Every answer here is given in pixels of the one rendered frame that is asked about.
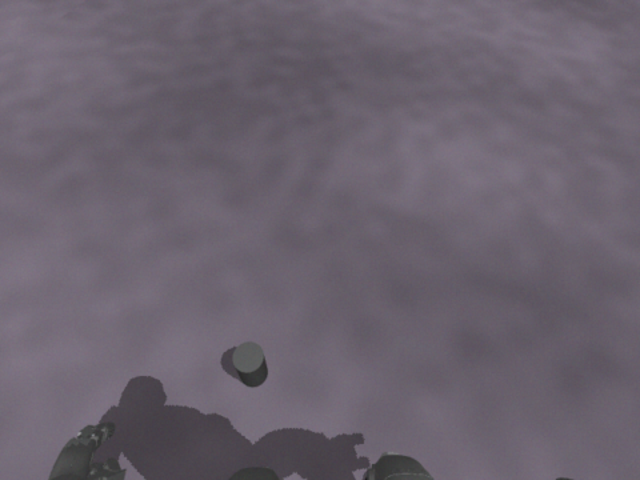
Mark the left robot hand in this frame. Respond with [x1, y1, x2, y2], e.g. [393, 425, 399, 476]
[48, 422, 126, 480]

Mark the can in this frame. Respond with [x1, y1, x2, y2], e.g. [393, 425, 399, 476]
[233, 342, 268, 387]

